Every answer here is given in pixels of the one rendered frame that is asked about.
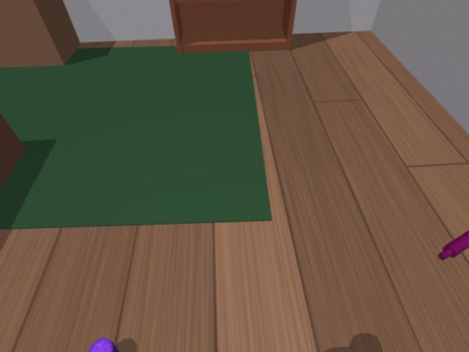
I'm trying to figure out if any bookshelf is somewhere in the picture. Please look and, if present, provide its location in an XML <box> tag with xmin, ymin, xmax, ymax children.
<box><xmin>169</xmin><ymin>0</ymin><xmax>297</xmax><ymax>54</ymax></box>

